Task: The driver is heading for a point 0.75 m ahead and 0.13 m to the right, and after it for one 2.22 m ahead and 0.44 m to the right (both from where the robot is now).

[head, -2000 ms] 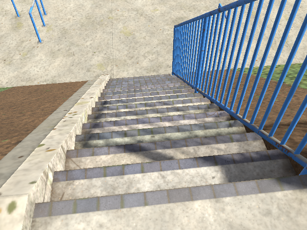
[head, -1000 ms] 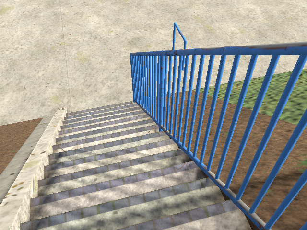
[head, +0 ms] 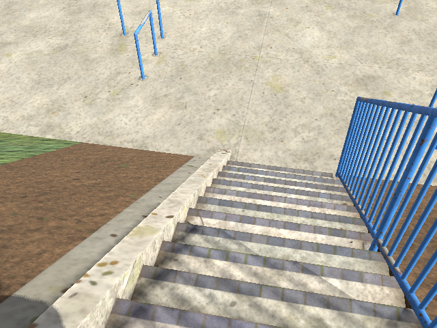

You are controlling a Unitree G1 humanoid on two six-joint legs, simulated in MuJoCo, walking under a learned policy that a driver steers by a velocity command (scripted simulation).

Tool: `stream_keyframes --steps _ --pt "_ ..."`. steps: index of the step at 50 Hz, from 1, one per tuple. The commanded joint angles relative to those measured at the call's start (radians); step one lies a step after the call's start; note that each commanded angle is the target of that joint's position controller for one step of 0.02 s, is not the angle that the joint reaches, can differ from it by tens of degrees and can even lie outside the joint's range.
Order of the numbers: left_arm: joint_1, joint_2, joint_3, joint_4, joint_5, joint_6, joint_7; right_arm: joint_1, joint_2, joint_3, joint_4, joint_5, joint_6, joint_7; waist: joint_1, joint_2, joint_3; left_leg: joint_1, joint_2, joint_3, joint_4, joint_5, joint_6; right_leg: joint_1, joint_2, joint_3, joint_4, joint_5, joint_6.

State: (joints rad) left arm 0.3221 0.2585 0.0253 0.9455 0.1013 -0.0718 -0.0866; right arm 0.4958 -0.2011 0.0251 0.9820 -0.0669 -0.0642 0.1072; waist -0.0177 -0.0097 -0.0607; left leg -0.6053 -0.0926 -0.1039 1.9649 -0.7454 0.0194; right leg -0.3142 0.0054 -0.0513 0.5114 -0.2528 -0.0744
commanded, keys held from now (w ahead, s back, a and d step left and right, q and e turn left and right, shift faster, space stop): w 0.02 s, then no key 0.42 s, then w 0.56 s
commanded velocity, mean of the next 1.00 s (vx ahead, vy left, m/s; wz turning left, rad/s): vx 0.30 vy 0.00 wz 0.02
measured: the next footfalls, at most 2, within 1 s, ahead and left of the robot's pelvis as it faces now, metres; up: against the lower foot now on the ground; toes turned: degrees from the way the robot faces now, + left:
left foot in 0.46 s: +0.34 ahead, +0.09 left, -0.19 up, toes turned +2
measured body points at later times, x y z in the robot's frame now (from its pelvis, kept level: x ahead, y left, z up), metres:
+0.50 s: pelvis +0.21 +0.01 -0.16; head +0.22 +0.03 +0.29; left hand +0.08 +0.22 -0.31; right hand +0.35 -0.20 -0.30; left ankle +0.31 +0.08 -0.92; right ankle +0.05 -0.09 -0.69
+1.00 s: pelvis +0.36 -0.03 -0.24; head +0.34 -0.03 +0.21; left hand +0.50 +0.20 -0.37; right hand +0.21 -0.23 -0.39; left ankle +0.30 +0.08 -0.93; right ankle +0.49 -0.21 -0.89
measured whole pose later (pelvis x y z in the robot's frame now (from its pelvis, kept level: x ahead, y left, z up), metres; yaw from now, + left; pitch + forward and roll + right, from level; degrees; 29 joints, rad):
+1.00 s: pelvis +0.36 -0.03 -0.24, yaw -1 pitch +1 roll +1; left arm 0.18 0.21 0.02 0.90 0.12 -0.03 -0.05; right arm 0.63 -0.16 0.01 1.11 -0.10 -0.12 -0.03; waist -0.10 -0.01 -0.08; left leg -0.36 0.00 0.06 0.93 -0.60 0.08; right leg -0.77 -0.10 0.09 1.05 0.19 -0.02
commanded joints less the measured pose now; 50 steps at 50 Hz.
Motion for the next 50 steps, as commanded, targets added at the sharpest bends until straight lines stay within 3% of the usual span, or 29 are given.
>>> stream_keyframes --steps 1,3,5,7,8,9,12,13,14,20,21,22,24,26,27,28,29,31,33,37,38,39,40,44,45,46,47,48,50 --pt "0.272 0.065 0.016 0.078 0.031 0.01 -0.011 0.005 -0.048 -0.001 -0.126 0.019 -0.007 -0.036 0.064 0.082 0.055 -0.863 0.159 -0.102 0.012 0.365 0.034 0.491 -0.451 0.507 -0.032 0.3 -0.312" --pt "0.161 -0.126 -0.043 0.066 0.032 -0.019 0.029 0.05 0.027 0.023 -0.095 -0.017 0.009 -0.038 -0.066 0.062 0.183 -0.557 0.25 -0.065 -0.407 0.693 0.067 -0.015 -0.278 0.286 -0.089 0.483 -0.208" --pt "0.138 -0.077 -0.045 0.049 -0.03 -0.058 0.06 -0.038 -0.021 0.002 -0.06 -0.027 0.014 0.008 -0.008 -0.02 0.127 -0.251 0.213 0.08 -0.773 0.997 0.031 -0.274 -0.148 0.112 -0.087 0.448 -0.18" --pt "0.138 0.07 -0.024 0.063 0.013 -0.074 0.06 -0.051 -0.007 0.009 -0.048 -0.019 0.005 0.047 -0.053 -0.06 0.077 -0.015 0.174 0.105 -0.63 1.062 -0.002 -0.449 -0.12 0.133 0.011 0.471 -0.145" --pt "0.204 0.101 0.001 0.087 -0.185 -0.049 0.089 -0.097 -0.018 -0.031 -0.061 0.052 0.055 -0.079 -0.089 0.022 -0.012 -0.036 0.17 0.053 -0.777 1.082 0.005 -0.15 -0.225 0.268 -0.003 0.597 -0.135" --pt "0.269 0.041 -0.032 0.097 -0.024 -0.088 0.1 -0.177 -0.088 -0.001 -0.096 -0.042 0.016 -0.014 0.045 -0.018 0.13 -0.413 0.226 0.004 -0.907 1.124 -0.021 -0.005 -0.174 0.208 0.107 0.487 -0.092" --pt "0.443 -0.058 -0.062 0.145 -0.014 -0.062 0.125 -0.32 -0.084 0.002 -0.103 -0.046 -0.007 -0.002 0.129 0.023 0.115 -0.582 0.224 -0.009 -1.28 1.365 -0.029 0.2 -0.18 0.269 0.293 0.297 -0.1" --pt "0.328 0.009 -0.032 0.117 -0.173 -0.021 0.12 -0.411 -0.018 -0.026 -0.131 0.063 0.015 -0.069 0.069 0.064 0.055 -0.035 0.144 0.103 -1.271 1.392 -0.008 -0.101 -0.145 0.234 0.205 0.136 -0.09" --pt "0.269 0.051 -0.027 0.086 -0.184 0.0 0.116 -0.41 -0.01 -0.021 -0.115 0.087 0.035 -0.083 0.068 0.038 0.086 0.13 0.105 0.132 -1.249 1.361 0.001 -0.246 -0.124 0.222 0.184 0.058 -0.083" --pt "0.331 -0.025 -0.016 0.126 -0.062 0.061 0.141 -0.407 -0.074 -0.053 -0.094 0.09 0.027 -0.096 0.18 -0.081 0.27 0.156 0.175 0.101 -1.728 1.196 -0.01 0.028 -0.094 0.255 0.45 0.305 -0.104" --pt "0.449 -0.047 -0.046 0.177 0.007 0.024 0.086 -0.299 -0.032 -0.023 -0.074 -0.075 0.052 -0.033 0.129 -0.054 0.272 0.209 0.252 0.021 -1.837 1.145 0.061 -0.017 -0.205 0.406 0.459 0.18 -0.11" --pt "0.286 -0.002 -0.01 0.136 -0.054 0.048 0.13 -0.138 -0.104 -0.078 0.012 0.079 0.022 -0.08 0.061 -0.087 0.216 0.412 0.226 0.106 -1.899 1.237 0.037 0.003 -0.085 0.248 0.654 0.271 -0.124" --pt "0.415 -0.04 0.01 0.145 -0.1 0.054 0.129 0.1 -0.204 -0.097 0.092 0.067 0.02 -0.092 0.046 0.194 -0.056 1.046 0.365 0.061 -1.455 1.94 0.06 -0.432 0.115 0.04 1.262 -0.687 -0.045" --pt "0.361 0.013 0.016 0.096 -0.127 0.071 0.146 0.047 -0.138 -0.085 0.054 0.12 0.052 -0.075 -0.007 0.16 -0.263 1.118 0.472 -0.071 -1.274 1.469 0.169 -0.691 0.045 0.031 1.584 -0.832 -0.037" --pt "0.255 0.018 0.02 0.068 -0.108 0.072 0.141 0.024 -0.096 -0.067 0.019 0.118 0.056 -0.08 -0.021 0.108 -0.164 0.937 0.43 -0.084 -1.378 1.081 0.178 -0.737 0.032 0.038 1.527 -0.681 -0.03" --pt "0.169 -0.021 0.006 0.02 -0.081 0.08 0.125 -0.034 -0.172 -0.091 0.005 0.092 0.059 -0.107 -0.014 0.229 -0.107 0.746 0.505 -0.266 -1.569 0.509 0.295 -0.77 0.023 0.045 1.545 -0.482 -0.014" --pt "0.089 0.012 0.01 0.01 -0.056 0.101 0.126 -0.043 -0.139 -0.08 -0.003 0.073 0.066 -0.119 -0.013 0.128 -0.029 0.579 0.484 -0.284 -1.667 0.232 0.309 -0.754 0.011 0.044 1.543 -0.384 0.002" --pt "0.035 -0.052 -0.003 -0.001 -0.057 0.104 0.123 -0.072 -0.064 -0.042 0.019 0.046 0.046 -0.119 0.029 0.072 0.141 0.282 0.376 -0.2 -1.634 0.196 0.234 -0.729 -0.003 0.108 1.337 -0.096 0.033" --pt "-0.007 -0.092 -0.023 -0.03 -0.061 0.097 0.109 -0.103 -0.026 -0.014 0.022 0.068 0.022 -0.134 0.08 0.042 0.189 0.09 0.329 -0.141 -1.599 0.248 0.21 -0.674 -0.002 0.119 1.129 0.092 0.081" --pt "0.027 -0.073 -0.018 -0.002 -0.042 0.108 0.096 -0.052 -0.13 -0.032 0.024 0.065 0.003 -0.129 0.085 0.109 0.061 0.085 0.334 -0.205 -1.584 0.281 0.218 -0.459 -0.009 0.11 0.959 0.336 0.106" --pt "0.26 -0.029 -0.045 0.036 0.008 0.052 0.004 0.099 -0.152 -0.037 0.099 -0.107 -0.048 -0.068 0.059 0.197 0.362 -0.047 0.339 -0.206 -1.612 0.248 0.275 -0.712 -0.037 0.124 1.167 0.309 0.035" --pt "-0.049 -0.003 0.003 -0.042 -0.022 0.086 0.073 0.005 -0.135 -0.055 0.047 0.063 -0.014 -0.1 0.059 0.074 0.115 0.213 0.351 -0.276 -1.568 0.199 0.236 -0.65 -0.04 0.148 0.936 0.274 0.084" --pt "-0.131 0.015 0.002 -0.085 -0.041 0.101 0.088 0.053 -0.129 -0.05 0.04 0.087 0.005 -0.108 0.006 0.054 0.107 0.288 0.344 -0.293 -1.555 0.18 0.243 -0.685 -0.049 0.15 0.867 0.261 0.086" --pt "-0.194 0.026 0.037 -0.095 -0.063 0.106 0.082 0.101 -0.138 -0.07 0.02 0.048 0.032 -0.117 -0.029 0.073 0.202 0.322 0.339 -0.292 -1.521 0.105 0.268 -0.685 -0.08 0.16 0.695 0.291 0.1" --pt "-0.047 -0.021 -0.022 -0.063 0.057 0.033 0.021 0.257 0.024 -0.01 0.148 -0.098 -0.033 -0.095 -0.052 0.126 0.305 0.231 0.359 -0.288 -1.436 0.21 0.299 -0.775 -0.09 0.127 0.796 0.32 0.023" --pt "-0.241 0.021 0.051 -0.102 -0.049 0.064 0.063 0.195 -0.103 -0.068 0.082 0.052 -0.006 -0.125 -0.062 0.072 0.183 0.445 0.341 -0.323 -1.389 0.093 0.276 -0.774 -0.122 0.228 0.603 0.412 0.069" --pt "-0.304 0.035 0.05 -0.129 -0.069 0.071 0.075 0.204 -0.136 -0.075 0.072 0.06 0.002 -0.14 -0.104 0.08 0.167 0.503 0.347 -0.362 -1.377 0.052 0.28 -0.818 -0.109 0.237 0.565 0.388 0.081" --pt "-0.216 -0.1 -0.04 -0.102 0.044 0.016 0.022 0.431 0.119 0.015 0.232 -0.088 -0.065 -0.131 -0.15 0.12 0.244 0.617 0.402 -0.374 -1.276 0.188 0.291 -1.076 -0.172 0.259 0.471 0.507 0.034" --pt "-0.278 -0.103 -0.041 -0.117 0.05 0.005 0.013 0.533 0.168 0.034 0.274 -0.075 -0.073 -0.139 -0.194 0.089 0.186 0.608 0.379 -0.385 -1.215 0.216 0.305 -1.053 -0.175 0.192 0.378 0.487 0.033"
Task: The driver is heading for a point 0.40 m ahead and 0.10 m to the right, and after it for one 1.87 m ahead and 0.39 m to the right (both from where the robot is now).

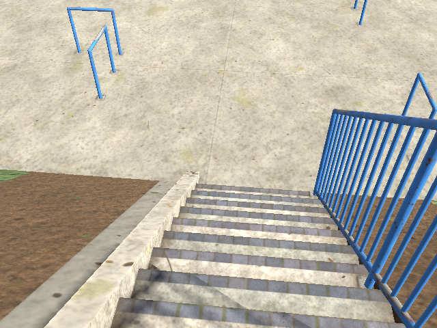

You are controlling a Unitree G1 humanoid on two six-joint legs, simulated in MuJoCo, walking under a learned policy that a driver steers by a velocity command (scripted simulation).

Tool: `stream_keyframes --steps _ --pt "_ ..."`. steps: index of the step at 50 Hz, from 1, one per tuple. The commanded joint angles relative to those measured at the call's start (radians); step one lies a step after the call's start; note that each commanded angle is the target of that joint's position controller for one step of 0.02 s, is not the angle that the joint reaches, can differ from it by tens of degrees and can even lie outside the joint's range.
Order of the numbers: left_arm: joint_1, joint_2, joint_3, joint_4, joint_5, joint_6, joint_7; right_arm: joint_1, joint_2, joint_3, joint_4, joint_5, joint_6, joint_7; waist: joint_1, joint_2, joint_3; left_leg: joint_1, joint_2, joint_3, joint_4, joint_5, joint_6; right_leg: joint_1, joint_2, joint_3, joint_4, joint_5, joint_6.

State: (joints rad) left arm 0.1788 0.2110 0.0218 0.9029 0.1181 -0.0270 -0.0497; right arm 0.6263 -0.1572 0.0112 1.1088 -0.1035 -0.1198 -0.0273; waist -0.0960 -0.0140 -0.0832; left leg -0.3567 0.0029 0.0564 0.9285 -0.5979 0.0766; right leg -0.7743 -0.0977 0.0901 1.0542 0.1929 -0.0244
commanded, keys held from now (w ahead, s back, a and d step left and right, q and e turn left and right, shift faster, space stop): w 0.30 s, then no key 0.70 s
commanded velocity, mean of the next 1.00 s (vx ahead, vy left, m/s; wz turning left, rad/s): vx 0.25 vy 0.00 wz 0.00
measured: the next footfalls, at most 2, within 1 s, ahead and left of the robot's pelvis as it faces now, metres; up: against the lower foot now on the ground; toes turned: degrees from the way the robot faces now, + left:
right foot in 0.20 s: +0.23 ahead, -0.22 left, -0.19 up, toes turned -5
left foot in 0.82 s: +0.50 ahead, -0.05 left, -0.38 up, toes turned +3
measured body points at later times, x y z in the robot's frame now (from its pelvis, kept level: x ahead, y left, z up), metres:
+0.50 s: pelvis +0.22 -0.16 -0.17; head +0.22 -0.18 +0.28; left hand +0.11 +0.07 -0.31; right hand +0.30 -0.40 -0.32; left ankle +0.38 -0.01 -0.77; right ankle +0.19 -0.22 -0.88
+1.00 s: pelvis +0.41 -0.14 -0.32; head +0.43 -0.13 +0.13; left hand +0.39 +0.10 -0.48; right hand +0.44 -0.38 -0.47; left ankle +0.45 -0.05 -1.07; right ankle +0.36 -0.27 -0.81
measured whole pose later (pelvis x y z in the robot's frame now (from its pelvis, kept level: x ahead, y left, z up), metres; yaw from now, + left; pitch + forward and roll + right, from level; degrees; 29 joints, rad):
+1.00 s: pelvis +0.41 -0.14 -0.32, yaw -1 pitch +1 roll -1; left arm 0.33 0.20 0.01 1.01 0.00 0.05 0.06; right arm 0.27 -0.19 0.01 1.03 0.00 -0.02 -0.02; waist 0.04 -0.01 0.01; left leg -0.29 0.04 0.10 0.43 -0.15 0.05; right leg -0.80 0.06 0.02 1.90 -0.65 -0.02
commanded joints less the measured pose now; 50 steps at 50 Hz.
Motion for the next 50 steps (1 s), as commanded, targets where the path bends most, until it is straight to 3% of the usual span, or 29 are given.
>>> stream_keyframes --steps 1,2,3,4,5,6,7,8,9,12,14,15,16,17,18,19,20,21,22,24,25,27,29,30,31,39,40,44,50 --pt "-0.158 -0.015 -0.044 -0.061 0.008 -0.04 -0.043 0.244 0.115 0.059 0.071 -0.011 -0.012 -0.01 -0.104 0.003 0.211 0.051 0.21 -0.362 -0.143 -0.041 0.188 -0.263 -0.079 -0.019 -0.475 0.321 -0.015" --pt "-0.232 0.034 0.021 -0.11 -0.153 -0.023 -0.022 -0.068 -0.188 -0.029 -0.07 0.111 0.031 -0.01 -0.002 0.029 0.141 -0.302 0.178 -0.33 -0.269 -0.046 0.141 0.292 0.027 -0.071 -0.343 0.28 0.041" --pt "-0.153 0.007 -0.049 -0.092 -0.03 -0.02 -0.039 -0.044 -0.1 0.014 -0.031 -0.078 0.005 0.026 -0.004 0.134 0.187 -0.59 0.161 -0.165 -0.265 -0.251 0.086 0.477 0.004 -0.154 -0.255 0.372 0.028" --pt "-0.164 0.049 0.018 -0.083 -0.173 0.01 -0.021 -0.116 -0.245 -0.057 -0.093 0.113 0.035 0.01 0.018 0.057 0.14 -0.38 0.182 -0.223 -0.254 -0.066 0.081 0.476 0.074 -0.114 -0.303 0.23 0.07" --pt "-0.179 0.06 0.009 -0.084 -0.176 0.027 -0.008 -0.091 -0.231 -0.055 -0.09 0.128 0.055 0.002 -0.007 0.118 0.194 -0.312 0.187 -0.227 -0.196 -0.015 0.068 0.431 0.042 -0.08 -0.359 0.165 0.07" --pt "-0.222 0.06 0.008 -0.106 -0.176 0.023 0.001 -0.08 -0.197 -0.06 -0.094 0.107 0.07 -0.009 -0.041 0.168 0.257 -0.205 0.189 -0.2 -0.163 0.04 0.052 0.372 0.016 -0.066 -0.486 0.124 0.071" --pt "-0.064 0.036 -0.024 -0.079 0.049 -0.008 -0.01 0.003 -0.122 -0.007 -0.035 -0.068 0.043 0.019 0.041 0.11 0.301 -0.273 0.275 -0.29 -0.016 -0.175 -0.014 0.51 -0.072 -0.027 -0.595 0.108 -0.007" --pt "-0.031 0.082 0.034 -0.031 -0.158 0.007 0.016 -0.055 -0.186 -0.075 -0.079 0.059 0.078 -0.007 0.021 0.132 0.234 -0.096 0.165 -0.148 0.052 0.138 0.04 0.518 0.028 -0.139 -0.668 0.147 0.045" --pt "0.15 0.11 0.044 0.039 -0.162 0.009 0.029 -0.031 -0.193 -0.082 -0.064 0.058 0.104 -0.038 0.078 0.086 0.197 -0.103 0.131 -0.13 0.295 0.23 0.043 0.695 -0.023 -0.08 -0.775 0.169 0.021" --pt "0.42 0.231 0.056 0.146 -0.121 -0.004 0.015 0.137 -0.051 -0.082 -0.057 0.098 0.099 -0.025 0.059 -0.276 -0.046 -0.676 -0.037 -0.094 1.201 -0.394 0.027 1.223 -0.156 -0.022 -0.23 0.67 0.051" --pt "0.481 0.26 0.073 0.158 -0.155 0.006 0.021 -0.069 -0.053 -0.067 -0.155 0.127 0.093 -0.035 0.167 -0.378 -0.159 -0.884 -0.028 -0.073 1.262 -0.149 0.028 1.105 -0.33 0.315 -0.51 -0.109 -0.07" --pt "0.558 0.339 0.064 0.181 0.009 -0.033 -0.085 -0.025 -0.064 -0.052 -0.137 0.076 0.026 0.044 0.21 -0.236 -0.026 -0.931 -0.021 -0.238 1.354 0.126 0.021 0.915 -0.334 0.445 -0.649 -0.562 -0.074" --pt "0.408 0.261 0.054 0.169 0.053 -0.054 -0.106 0.021 -0.024 -0.044 -0.099 0.089 -0.01 0.057 0.097 -0.076 0.193 -0.92 0.033 -0.317 1.203 0.392 0.039 0.653 -0.308 0.444 -0.64 -0.517 -0.095" --pt "0.313 0.059 0.01 0.142 -0.105 -0.03 -0.003 -0.157 -0.061 -0.073 -0.09 0.092 0.08 -0.002 0.058 -0.126 0.104 -0.798 0.032 -0.147 1.017 0.268 0.012 0.622 -0.298 0.259 -0.561 -0.182 -0.076" --pt "0.292 0.015 -0.021 0.155 0.032 -0.089 -0.035 -0.068 0.029 -0.014 -0.158 0.049 0.017 0.051 -0.001 0.011 0.225 -0.818 0.072 -0.302 0.889 0.619 0.055 0.401 -0.165 0.183 -0.561 -0.271 -0.041" --pt "0.276 0.049 -0.002 0.175 0.017 -0.111 -0.03 -0.021 -0.023 -0.032 -0.104 0.058 0.002 0.08 -0.02 -0.074 0.253 -0.834 0.055 -0.271 0.822 0.632 0.042 0.373 -0.17 0.17 -0.59 -0.189 -0.032" --pt "0.156 -0.002 -0.032 0.125 -0.131 -0.083 0.024 -0.196 -0.077 -0.057 -0.127 0.044 0.085 0.024 -0.045 -0.066 0.141 -0.58 0.018 -0.124 0.484 0.603 -0.034 0.276 -0.13 0.064 -0.52 0.022 -0.067" --pt "0.202 -0.028 -0.053 0.129 -0.156 -0.075 0.044 -0.272 -0.064 -0.052 -0.155 0.044 0.119 0.009 -0.02 -0.035 0.138 -0.434 0.011 -0.083 0.317 0.625 -0.059 0.205 -0.099 0.021 -0.539 0.225 -0.097" --pt "0.301 0.115 -0.021 0.161 0.003 -0.113 0.005 -0.109 -0.071 -0.035 -0.099 0.048 0.061 0.1 -0.026 -0.179 0.165 -0.522 0.037 -0.112 0.535 0.758 -0.067 0.168 -0.113 0.037 -0.518 0.227 -0.118" --pt "0.338 0.047 -0.033 0.172 -0.166 -0.066 0.067 -0.204 -0.057 -0.048 -0.084 0.069 0.141 0.002 -0.016 -0.063 0.032 -0.392 0.042 -0.133 0.29 0.816 -0.033 0.407 -0.121 0.081 -0.476 0.243 -0.122" --pt "0.437 0.094 -0.023 0.208 0.02 -0.117 0.053 -0.3 -0.104 -0.023 -0.152 -0.015 0.071 0.103 0.085 -0.055 0.272 -0.784 0.028 -0.218 0.274 0.893 -0.037 0.462 -0.114 0.105 -0.397 0.088 -0.068" --pt "0.582 0.07 -0.024 0.257 0.033 -0.116 0.067 -0.409 -0.119 -0.017 -0.192 0.004 0.031 0.123 0.15 -0.059 0.161 -1.043 0.054 -0.308 0.089 0.887 -0.062 0.794 -0.181 0.246 -0.35 0.065 -0.109" --pt "0.561 -0.003 -0.058 0.237 -0.007 -0.103 0.074 -0.467 -0.091 0.007 -0.172 -0.003 0.03 0.138 0.135 -0.012 0.132 -0.748 0.063 -0.168 -0.153 1.231 -0.053 0.531 -0.087 0.118 -0.295 -0.134 -0.109" --pt "0.405 0.025 -0.041 0.187 -0.207 -0.065 0.077 -0.511 -0.05 -0.017 -0.176 0.084 0.068 0.073 0.091 0.024 0.033 -0.225 -0.003 -0.035 -0.204 1.248 -0.028 0.33 -0.019 0.037 -0.352 -0.248 -0.101" --pt "0.424 -0.007 -0.077 0.194 0.012 -0.078 0.038 -0.452 -0.068 0.024 -0.174 -0.015 0.073 0.121 0.076 -0.134 0.178 -0.177 0.036 -0.069 0.021 1.3 -0.052 -0.031 -0.03 0.059 -0.369 -0.457 -0.142" --pt "0.52 0.04 -0.037 0.216 -0.063 -0.044 0.033 -0.629 -0.091 0.017 -0.208 0.023 0.088 0.134 0.229 -0.012 0.191 -0.163 0.08 -0.047 -0.698 0.864 -0.053 0.499 -0.042 0.218 -0.122 -0.216 -0.171" --pt "0.454 0.078 -0.004 0.197 -0.087 -0.003 0.082 -0.391 -0.114 -0.015 -0.093 0.171 0.059 0.058 0.2 -0.034 0.186 -0.003 0.072 0.016 -0.87 1.07 -0.048 0.581 0.035 0.052 0.096 -0.077 -0.153" --pt "0.489 0.006 -0.008 0.154 -0.171 0.039 0.117 -0.061 -0.222 -0.058 -0.002 0.145 0.085 0.046 0.082 0.149 -0.276 1.099 0.442 -0.135 -0.239 2.062 0.123 -0.293 0.187 -0.129 1.038 -1.397 -0.048" --pt "0.161 0.01 -0.014 0.047 -0.099 0.096 0.112 -0.248 -0.117 0.01 -0.107 0.089 0.086 -0.006 0.118 0.082 0.044 0.067 0.311 -0.082 -0.5 0.983 0.212 -0.105 0.152 -0.04 0.775 -0.608 0.044"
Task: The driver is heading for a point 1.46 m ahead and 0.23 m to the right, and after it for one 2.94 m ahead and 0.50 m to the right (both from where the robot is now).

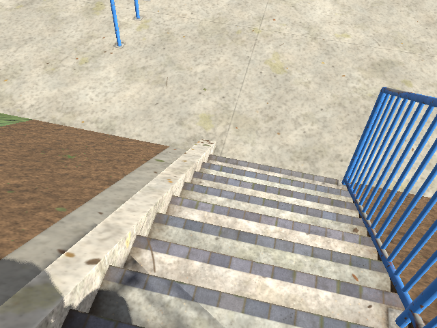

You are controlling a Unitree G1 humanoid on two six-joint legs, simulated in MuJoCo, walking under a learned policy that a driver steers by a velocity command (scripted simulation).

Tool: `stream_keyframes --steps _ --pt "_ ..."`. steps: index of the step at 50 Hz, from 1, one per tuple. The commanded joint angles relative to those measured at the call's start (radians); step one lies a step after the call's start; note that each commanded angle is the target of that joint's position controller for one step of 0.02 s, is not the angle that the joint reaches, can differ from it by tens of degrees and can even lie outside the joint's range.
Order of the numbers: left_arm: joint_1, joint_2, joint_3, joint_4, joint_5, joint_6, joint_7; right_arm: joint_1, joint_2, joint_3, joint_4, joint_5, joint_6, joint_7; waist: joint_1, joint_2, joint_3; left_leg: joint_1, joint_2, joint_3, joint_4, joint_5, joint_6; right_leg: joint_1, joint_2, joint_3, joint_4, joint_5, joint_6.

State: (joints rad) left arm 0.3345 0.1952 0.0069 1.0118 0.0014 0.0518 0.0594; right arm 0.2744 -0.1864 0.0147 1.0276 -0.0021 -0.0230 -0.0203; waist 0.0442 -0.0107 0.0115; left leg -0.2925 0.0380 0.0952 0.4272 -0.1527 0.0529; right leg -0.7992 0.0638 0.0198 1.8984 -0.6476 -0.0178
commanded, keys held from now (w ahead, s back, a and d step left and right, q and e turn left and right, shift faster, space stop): no key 0.64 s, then w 0.36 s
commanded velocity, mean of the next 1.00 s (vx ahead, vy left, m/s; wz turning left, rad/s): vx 0.10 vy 0.00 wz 0.00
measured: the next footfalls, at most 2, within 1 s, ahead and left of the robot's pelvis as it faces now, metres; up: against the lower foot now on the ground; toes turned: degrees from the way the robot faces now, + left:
right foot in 0.20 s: +0.10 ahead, -0.15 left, +0.00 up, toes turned -2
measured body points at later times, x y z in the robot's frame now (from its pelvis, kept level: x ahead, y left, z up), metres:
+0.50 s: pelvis +0.06 -0.06 -0.01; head +0.07 -0.07 +0.44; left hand +0.10 +0.18 -0.15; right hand +0.09 -0.31 -0.16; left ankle +0.05 +0.09 -0.74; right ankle +0.06 -0.15 -0.74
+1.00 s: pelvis +0.13 -0.02 -0.02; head +0.13 -0.01 +0.43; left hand +0.05 +0.23 -0.18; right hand +0.15 -0.26 -0.17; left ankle +0.10 +0.06 -0.74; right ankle +0.06 -0.14 -0.72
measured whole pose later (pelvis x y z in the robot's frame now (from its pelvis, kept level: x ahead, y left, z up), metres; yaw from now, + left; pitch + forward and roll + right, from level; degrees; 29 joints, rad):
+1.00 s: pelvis +0.13 -0.02 -0.02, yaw +0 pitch -1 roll +1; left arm 0.47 0.21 0.11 1.08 0.03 -0.03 0.01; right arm 0.31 -0.17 -0.05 1.07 -0.06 -0.08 0.01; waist 0.03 -0.05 0.00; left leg -0.22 -0.03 0.13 0.63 -0.38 0.08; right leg -0.27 -0.02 0.05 0.87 -0.52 -0.11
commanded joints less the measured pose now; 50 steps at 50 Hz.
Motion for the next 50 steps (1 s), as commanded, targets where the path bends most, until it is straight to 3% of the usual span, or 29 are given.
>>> stream_keyframes --steps 1,2,3,5,6,7,8,9,10,11,12,13,14,15,16,17,20,24,25,28,35,36,37,40,45,46,47,49,50 --pt "-0.029 0.002 -0.007 -0.085 0.014 0.026 -0.012 0.082 -0.067 0.025 -0.038 0.002 -0.019 -0.018 0.004 0.062 -0.014 -0.147 0.253 -0.093 -0.017 0.454 0.221 0.006 -0.013 0.026 -0.239 0.383 0.049" --pt "-0.086 -0.018 -0.019 -0.13 0.022 0.03 -0.025 0.034 -0.058 0.038 -0.055 0.015 -0.033 -0.027 0.024 0.1 0.004 -0.228 0.248 -0.103 -0.018 0.38 0.194 0.067 -0.016 0.03 -0.402 0.54 0.067" --pt "0.323 -0.031 -0.041 0.006 0.063 -0.008 -0.135 0.03 -0.138 0.014 -0.075 -0.125 -0.075 0.057 0.086 0.177 0.152 -0.387 0.173 0.006 -0.122 0.036 0.133 0.169 -0.154 0.01 -0.602 0.698 0.035" --pt "0.326 -0.026 -0.036 0.01 0.084 -0.063 -0.202 -0.078 -0.118 0.019 -0.062 -0.081 -0.088 0.108 0.135 0.118 0.122 -0.707 0.123 -0.032 -0.105 -0.225 0.023 0.579 -0.13 -0.075 -0.629 0.661 0.103" --pt "0.29 0.003 -0.029 -0.016 0.085 -0.083 -0.198 -0.075 -0.132 0.021 -0.049 -0.068 -0.089 0.108 0.129 0.127 0.092 -0.69 0.151 -0.083 -0.08 -0.173 0.029 0.641 -0.111 -0.082 -0.622 0.568 0.117" --pt "0.047 0.031 -0.029 -0.115 0.042 -0.02 -0.106 -0.072 -0.179 -0.012 -0.079 0.039 -0.045 0.044 0.055 0.257 -0.075 -0.235 0.176 -0.076 -0.056 0.09 0.085 0.531 -0.078 -0.071 -1.082 0.352 0.055" --pt "-0.025 0.023 -0.032 -0.123 0.023 -0.007 -0.077 0.016 -0.146 -0.001 -0.063 0.047 -0.021 0.019 -0.026 0.236 -0.064 -0.134 0.185 -0.114 0.006 0.279 0.109 0.544 -0.053 -0.104 -1.17 0.353 0.048" --pt "0.041 0.018 -0.03 -0.106 0.01 -0.014 -0.069 0.032 -0.167 -0.007 -0.055 0.034 0.008 -0.001 0.001 0.212 -0.058 -0.068 0.188 -0.126 0.076 0.335 0.11 0.576 -0.055 -0.109 -1.302 0.334 0.034" --pt "0.066 0.147 0.043 -0.062 0.019 -0.051 -0.082 0.142 -0.174 -0.014 -0.022 -0.093 -0.013 0.076 0.003 -0.157 0.009 -0.256 0.271 -0.308 0.134 0.17 0.098 0.676 -0.091 -0.044 -1.194 0.744 0.036" --pt "0.053 0.222 0.065 -0.081 0.033 -0.077 -0.088 0.273 -0.149 -0.033 -0.036 -0.055 -0.025 0.083 -0.061 -0.218 -0.1 -0.268 0.143 -0.1 0.238 -0.147 0.009 0.797 -0.173 0.044 -1.35 0.959 -0.088" --pt "0.044 0.22 0.061 -0.085 0.054 -0.092 -0.134 0.213 -0.152 -0.045 -0.086 -0.024 -0.033 0.068 -0.056 -0.195 -0.025 -0.351 -0.021 0.041 0.228 -0.431 -0.047 0.666 -0.258 0.22 -1.469 0.686 -0.212" --pt "0.07 0.153 0.048 -0.066 0.038 -0.112 -0.163 0.076 -0.137 -0.045 -0.083 -0.013 -0.024 0.068 0.008 -0.076 0.058 -0.291 -0.004 0.009 0.201 -0.368 -0.082 0.561 -0.263 0.288 -1.538 0.368 -0.201" --pt "-0.022 0.117 0.04 -0.082 0.0 -0.123 -0.179 0.093 -0.073 -0.034 -0.058 -0.009 -0.018 0.063 -0.058 -0.042 0.075 -0.173 0.025 -0.001 0.143 -0.222 -0.089 0.449 -0.208 0.206 -1.533 0.286 -0.137" --pt "-0.054 0.037 -0.001 -0.103 -0.011 -0.072 -0.111 0.078 -0.079 -0.036 -0.059 0.017 0.038 0.039 -0.064 0.009 0.013 0.009 0.017 -0.071 0.129 -0.106 -0.064 0.463 -0.265 0.223 -1.529 0.502 -0.081" --pt "-0.029 0.033 -0.008 -0.094 -0.01 -0.065 -0.089 0.08 -0.053 -0.033 -0.047 0.023 0.058 0.035 -0.068 -0.011 0.017 0.092 0.044 -0.089 0.099 -0.067 -0.068 0.422 -0.231 0.166 -1.522 0.554 -0.035" --pt "-0.049 0.169 0.039 -0.075 -0.048 -0.115 -0.169 0.1 -0.065 -0.035 -0.026 -0.007 0.019 0.075 -0.084 -0.132 0.098 0.005 0.021 -0.023 0.096 -0.152 -0.11 0.402 -0.134 0.089 -1.545 0.279 0.018" --pt "-0.025 0.166 0.059 -0.064 -0.003 -0.15 -0.205 0.079 -0.111 -0.057 0.01 -0.029 -0.013 0.101 -0.051 -0.04 0.069 -0.001 0.007 -0.01 0.046 -0.153 -0.115 0.476 -0.117 0.078 -1.57 0.208 0.011" --pt "-0.039 0.126 0.066 -0.059 -0.009 -0.16 -0.187 0.043 -0.093 -0.059 0.038 -0.009 -0.03 0.081 -0.047 -0.02 -0.014 -0.007 0.03 -0.013 0.045 -0.072 -0.111 0.606 -0.125 0.061 -1.513 0.554 -0.006" --pt "-0.011 0.03 0.019 -0.062 0.018 -0.101 -0.101 0.03 -0.086 -0.053 0.021 0.002 0.015 0.03 -0.038 0.038 -0.055 0.077 0.074 -0.085 0.041 0.047 -0.095 0.651 -0.213 0.097 -1.455 0.928 -0.028" --pt "0.001 0.072 0.017 -0.042 -0.006 -0.063 -0.048 0.036 -0.073 -0.043 0.038 0.022 0.051 -0.005 -0.043 -0.023 -0.071 0.115 0.083 -0.092 0.027 0.079 -0.091 0.693 -0.204 0.066 -1.439 1.027 -0.031" --pt "0.008 0.113 0.037 -0.015 -0.001 -0.034 -0.057 0.012 -0.096 -0.048 0.06 -0.001 0.072 -0.001 -0.028 -0.047 0.031 0.056 0.018 -0.021 0.053 -0.245 -0.058 0.633 -0.16 0.091 -1.541 0.251 -0.089" --pt "0.039 0.27 0.11 -0.017 0.043 -0.101 -0.131 0.077 -0.154 -0.067 0.064 -0.081 0.032 0.042 -0.013 -0.115 0.224 -0.087 -0.005 0.021 0.067 -0.421 -0.065 0.513 -0.181 0.127 -1.651 -0.134 -0.158" --pt "0.078 0.272 0.138 -0.005 0.054 -0.14 -0.14 0.065 -0.15 -0.075 0.064 -0.09 0.001 0.047 0.017 -0.101 0.205 -0.1 -0.011 0.02 0.124 -0.439 -0.048 0.523 -0.249 0.231 -1.704 -0.246 -0.226" --pt "0.176 0.095 0.118 0.03 0.048 -0.153 -0.086 -0.072 -0.019 -0.052 0.011 -0.053 -0.071 0.013 0.081 -0.095 0.166 -0.22 0.003 -0.042 0.208 -0.289 0.0 0.683 -0.413 0.411 -1.764 -0.103 -0.347" --pt "0.06 0.077 0.105 0.004 0.056 -0.128 -0.064 0.058 0.016 -0.057 0.037 -0.084 -0.114 0.042 -0.022 -0.105 0.107 0.131 -0.062 0.034 0.168 -0.187 0.056 0.456 -0.28 0.173 -1.574 -0.015 -0.288" --pt "0.027 0.081 0.104 0.006 0.066 -0.128 -0.072 0.151 0.012 -0.061 0.058 -0.087 -0.119 0.052 -0.072 -0.066 0.092 0.242 -0.066 0.034 0.154 -0.137 0.072 0.372 -0.258 0.137 -1.477 -0.018 -0.293" --pt "-0.031 0.177 0.124 -0.013 -0.009 -0.09 -0.047 0.159 -0.079 -0.09 0.071 -0.019 -0.033 0.027 -0.113 -0.111 0.074 0.308 -0.071 0.056 0.14 -0.126 0.037 0.314 -0.185 0.071 -1.367 0.309 -0.179" --pt "-0.054 0.072 0.096 -0.065 0.01 -0.075 -0.038 0.417 -0.226 -0.115 0.135 -0.007 -0.002 0.015 -0.19 0.253 -0.013 0.514 0.296 -0.483 -0.045 0.04 0.181 -0.004 -0.012 -0.092 -0.803 -0.009 -0.063" --pt "-0.033 -0.029 0.077 -0.075 0.078 -0.127 -0.062 0.668 -0.11 -0.081 0.168 -0.157 -0.076 0.061 -0.265 0.19 0.088 0.465 0.354 -0.778 -0.195 -0.346 0.344 -0.146 0.029 0.268 -0.691 0.089 -0.119"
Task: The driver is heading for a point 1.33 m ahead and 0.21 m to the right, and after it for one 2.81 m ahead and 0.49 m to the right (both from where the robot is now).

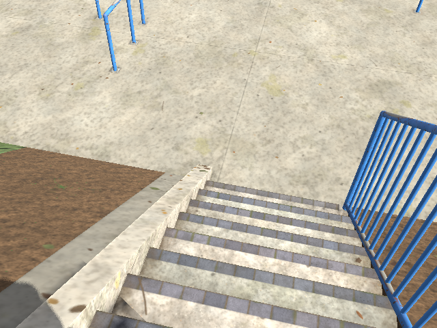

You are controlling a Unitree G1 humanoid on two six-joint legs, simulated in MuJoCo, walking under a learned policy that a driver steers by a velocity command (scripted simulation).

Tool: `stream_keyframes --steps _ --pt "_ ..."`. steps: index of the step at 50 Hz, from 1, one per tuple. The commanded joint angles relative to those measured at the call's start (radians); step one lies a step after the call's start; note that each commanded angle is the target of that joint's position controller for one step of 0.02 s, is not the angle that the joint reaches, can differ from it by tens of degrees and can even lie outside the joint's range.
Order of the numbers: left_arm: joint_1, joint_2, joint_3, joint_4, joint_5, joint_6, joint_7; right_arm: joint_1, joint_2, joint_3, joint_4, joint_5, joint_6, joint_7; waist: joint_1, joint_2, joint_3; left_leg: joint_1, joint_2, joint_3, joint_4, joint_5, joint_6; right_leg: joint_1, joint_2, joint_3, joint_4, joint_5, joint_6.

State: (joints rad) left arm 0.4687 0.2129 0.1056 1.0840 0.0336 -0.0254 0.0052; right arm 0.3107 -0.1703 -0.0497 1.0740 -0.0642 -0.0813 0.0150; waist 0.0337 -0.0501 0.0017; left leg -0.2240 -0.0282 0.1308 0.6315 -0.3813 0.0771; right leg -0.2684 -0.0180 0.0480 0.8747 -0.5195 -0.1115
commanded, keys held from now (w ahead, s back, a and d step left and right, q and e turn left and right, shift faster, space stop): w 0.94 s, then w+e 0.06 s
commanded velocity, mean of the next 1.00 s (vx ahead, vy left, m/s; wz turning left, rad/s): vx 0.47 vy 0.00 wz -0.01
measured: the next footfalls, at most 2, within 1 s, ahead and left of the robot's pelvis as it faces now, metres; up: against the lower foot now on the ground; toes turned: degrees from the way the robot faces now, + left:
right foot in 0.38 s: +0.24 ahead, -0.05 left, -0.19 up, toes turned -3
left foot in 0.92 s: +0.54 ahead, +0.17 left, -0.38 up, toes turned +5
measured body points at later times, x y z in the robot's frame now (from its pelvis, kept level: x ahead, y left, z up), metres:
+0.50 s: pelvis +0.20 +0.00 -0.19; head +0.20 -0.01 +0.26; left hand +0.21 +0.25 -0.33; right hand +0.14 -0.23 -0.34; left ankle +0.13 +0.14 -0.66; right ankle +0.20 -0.05 -0.91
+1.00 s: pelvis +0.45 +0.08 -0.36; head +0.45 +0.11 +0.09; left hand +0.32 +0.30 -0.52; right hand +0.59 -0.15 -0.48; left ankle +0.50 +0.16 -1.10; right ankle +0.30 -0.07 -0.81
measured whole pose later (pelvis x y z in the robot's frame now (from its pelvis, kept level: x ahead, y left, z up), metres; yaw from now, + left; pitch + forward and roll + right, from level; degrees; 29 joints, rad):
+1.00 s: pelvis +0.45 +0.08 -0.36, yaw +1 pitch -1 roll -3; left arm 0.52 0.20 0.02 1.09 0.03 -0.05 -0.02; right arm 0.15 -0.23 -0.04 0.96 -0.07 -0.05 0.07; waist 0.10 0.00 0.01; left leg -0.31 0.01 0.07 0.49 -0.19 0.08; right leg -0.49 0.06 0.06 1.94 -0.76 -0.13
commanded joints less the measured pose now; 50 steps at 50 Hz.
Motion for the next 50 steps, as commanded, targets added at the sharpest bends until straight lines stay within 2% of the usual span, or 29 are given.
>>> stream_keyframes --steps 1,3,5,6,8,9,10,11,16,19,20,21,25,26,27,29,30,31,33,34,35,38,39,40,41,45,48,49,50 --pt "-0.163 -0.014 -0.026 -0.126 0.024 -0.063 -0.005 0.489 -0.103 -0.02 0.116 -0.088 -0.053 0.05 -0.191 0.135 0.271 0.339 0.455 -0.719 -0.43 -0.215 0.328 -0.837 0.052 0.256 0.396 0.069 -0.055" --pt "-0.177 0.155 0.018 -0.12 -0.012 -0.033 0.017 0.126 -0.204 -0.041 0.02 0.068 0.001 -0.011 -0.019 0.061 0.199 0.208 0.326 -0.388 -0.27 0.221 0.143 -0.639 -0.031 0.098 0.22 0.192 0.012" --pt "-0.067 -0.092 -0.068 -0.078 0.075 -0.041 -0.031 0.171 0.113 0.044 -0.015 -0.061 -0.025 -0.014 -0.034 0.065 0.037 0.028 0.165 -0.192 -0.189 0.27 0.115 -0.396 -0.055 0.095 0.219 0.538 -0.004" --pt "-0.16 0.069 -0.005 -0.096 -0.004 -0.019 -0.021 0.111 -0.064 0.007 0.024 0.064 -0.011 -0.036 0.014 0.169 0.094 0.032 0.194 -0.21 -0.111 0.335 0.071 -0.413 -0.029 0.036 0.093 0.616 0.049" --pt "-0.266 0.027 -0.033 -0.14 0.0 -0.012 -0.035 0.127 -0.053 0.01 0.019 0.094 -0.014 -0.044 0.008 0.077 0.118 -0.275 0.112 -0.085 -0.057 0.191 0.044 -0.162 0.013 -0.07 -0.154 0.978 0.073" --pt "-0.111 -0.14 -0.102 -0.077 0.072 -0.055 -0.074 0.18 0.019 0.066 -0.011 -0.111 -0.054 -0.013 -0.023 0.115 0.131 -0.465 0.112 -0.057 -0.071 0.056 0.103 -0.011 -0.071 -0.001 -0.121 1.145 0.036" --pt "-0.231 -0.012 -0.053 -0.114 0.001 -0.022 -0.058 0.109 -0.064 0.008 0.023 0.08 -0.031 -0.029 0.008 0.091 0.088 -0.454 0.095 -0.092 -0.03 -0.002 0.055 0.092 0.067 -0.152 -0.172 1.156 0.067" --pt "-0.281 -0.001 -0.059 -0.143 -0.006 -0.003 -0.049 0.139 -0.101 0.006 0.01 0.097 -0.023 -0.028 -0.032 0.094 0.108 -0.446 0.109 -0.104 0.023 0.032 0.058 0.095 0.062 -0.145 -0.192 1.136 0.067" --pt "-0.371 0.014 -0.061 -0.183 -0.02 0.01 -0.001 0.281 -0.069 0.007 0.053 0.02 0.057 -0.08 -0.157 0.099 0.169 -0.057 0.139 -0.193 0.412 0.263 0.103 -0.105 -0.002 -0.101 -0.526 0.852 0.046" --pt "0.089 0.121 -0.015 -0.019 -0.015 -0.002 0.0 0.251 -0.099 -0.005 0.049 0.043 0.074 -0.065 0.057 -0.067 -0.016 -0.221 0.013 -0.138 1.113 0.216 0.116 0.385 -0.096 -0.041 -0.716 0.943 -0.038" --pt "0.507 0.281 0.013 0.091 0.117 -0.015 -0.058 0.522 0.052 0.068 0.131 -0.069 0.022 0.106 0.161 -0.371 -0.18 -0.668 -0.115 -0.362 1.582 -0.432 0.04 0.963 -0.22 0.121 -0.237 1.264 -0.23" --pt "0.234 0.182 -0.017 0.035 -0.012 0.007 -0.054 0.285 -0.099 -0.013 -0.014 0.097 0.023 -0.016 0.016 -0.064 -0.137 -0.882 -0.067 -0.167 1.569 -0.509 0.084 0.802 -0.383 0.165 -0.167 1.527 -0.124" --pt "0.014 0.037 -0.074 -0.014 -0.016 -0.036 -0.019 0.023 -0.112 -0.023 -0.048 0.018 0.089 -0.058 -0.043 0.044 0.133 -0.946 0.071 -0.278 1.096 0.005 -0.006 0.136 -0.337 0.281 -0.429 0.261 -0.184" --pt "0.051 -0.006 -0.095 0.018 0.173 -0.075 -0.063 0.205 0.068 0.064 -0.069 0.002 0.028 0.0 -0.081 0.063 0.309 -0.912 0.157 -0.385 1.021 0.422 0.035 -0.158 -0.254 0.206 -0.511 0.292 -0.102" --pt "-0.108 0.003 -0.098 -0.037 -0.02 -0.078 -0.017 0.016 -0.071 -0.005 -0.071 0.015 0.068 -0.018 -0.156 0.069 0.201 -0.584 0.101 -0.218 0.6 0.391 -0.048 -0.322 -0.22 0.139 -0.514 0.316 -0.091" --pt "-0.044 0.129 -0.081 -0.03 -0.039 -0.082 0.003 0.094 -0.039 0.001 -0.026 -0.01 0.111 -0.025 -0.141 -0.049 0.087 -0.386 0.087 -0.17 0.639 0.452 -0.067 -0.328 -0.213 0.164 -0.464 0.603 -0.14" --pt "-0.03 0.074 -0.106 -0.011 0.142 -0.123 -0.046 0.196 0.04 0.066 -0.018 -0.049 0.039 0.068 -0.125 -0.068 0.246 -0.542 0.125 -0.246 0.772 0.668 -0.04 -0.433 -0.163 0.073 -0.421 0.429 -0.155" --pt "0.062 0.004 -0.118 0.05 0.159 -0.137 -0.041 0.127 0.023 0.07 -0.052 -0.064 0.015 0.086 -0.05 0.035 0.213 -0.786 0.162 -0.385 0.596 0.788 -0.031 -0.198 -0.218 0.176 -0.383 0.413 -0.197" --pt "0.257 -0.049 -0.153 0.122 0.11 -0.148 -0.002 -0.067 -0.053 0.071 -0.127 -0.082 0.002 0.081 0.023 0.028 0.129 -1.016 0.156 -0.337 0.337 0.895 -0.022 0.093 -0.205 0.235 -0.259 0.354 -0.184" --pt "0.042 0.086 -0.1 0.013 -0.089 -0.104 0.013 -0.169 -0.137 0.013 -0.162 0.026 0.016 0.013 -0.042 0.038 0.011 -0.621 0.126 -0.222 0.143 0.96 -0.041 -0.038 -0.153 0.176 -0.207 0.236 -0.118" --pt "0.009 0.122 -0.099 -0.018 -0.11 -0.092 0.016 -0.194 -0.122 0.02 -0.148 0.058 0.024 0.007 -0.017 0.102 -0.019 -0.356 0.075 -0.119 0.136 1.056 -0.042 -0.228 -0.109 0.125 -0.224 0.11 -0.091" --pt "0.076 0.088 -0.099 0.003 -0.034 -0.054 0.016 -0.261 -0.058 0.022 -0.148 0.06 0.067 0.016 0.043 -0.001 0.151 -0.327 0.062 -0.091 0.079 0.897 -0.051 -0.226 -0.11 0.113 -0.174 0.067 -0.083" --pt "0.249 -0.018 -0.151 0.064 0.12 -0.089 -0.01 -0.263 -0.038 0.079 -0.2 -0.116 0.063 0.072 0.066 -0.099 0.325 -0.485 0.17 -0.204 -0.093 0.872 -0.009 -0.202 -0.161 0.155 -0.174 0.003 -0.118" --pt "0.112 0.046 -0.098 0.023 -0.006 -0.064 0.009 -0.376 -0.093 0.012 -0.193 0.054 0.058 0.031 0.12 0.011 0.244 -0.427 0.072 -0.078 -0.099 0.861 -0.055 -0.083 -0.116 0.131 -0.111 0.128 -0.095" --pt "0.108 0.076 -0.095 0.005 -0.004 -0.046 0.019 -0.386 -0.093 0.022 -0.22 0.085 0.05 0.021 0.139 0.002 0.236 -0.4 0.098 -0.122 -0.17 0.79 -0.053 -0.046 -0.119 0.162 -0.064 0.215 -0.105" --pt "0.115 0.092 -0.075 0.028 0.027 -0.006 0.052 0.074 -0.157 -0.02 -0.083 0.08 0.036 -0.008 -0.014 -0.025 0.067 0.096 0.161 -0.116 -0.445 0.719 -0.008 0.004 -0.099 0.113 0.426 0.572 -0.129" --pt "0.278 0.034 -0.063 0.001 -0.056 -0.022 0.048 0.28 -0.234 -0.028 -0.027 0.06 0.06 0.024 -0.029 0.265 -0.267 0.787 0.384 -0.253 0.188 1.268 0.038 -0.692 0.08 0.017 1.306 -0.496 -0.042" --pt "0.28 -0.024 -0.12 -0.034 0.035 -0.047 -0.099 0.352 -0.307 -0.028 -0.048 -0.088 0.033 0.095 -0.16 0.391 -0.376 0.835 0.419 -0.43 -0.007 0.777 0.275 -0.877 0.061 0.138 1.286 -0.214 -0.026" --pt "0.129 0.05 -0.09 -0.082 -0.009 -0.073 -0.101 0.263 -0.275 -0.036 -0.023 -0.092 0.03 0.11 -0.155 0.164 -0.046 0.526 0.462 -0.518 -0.176 0.218 0.284 -1.021 0.025 0.16 1.194 0.002 -0.014"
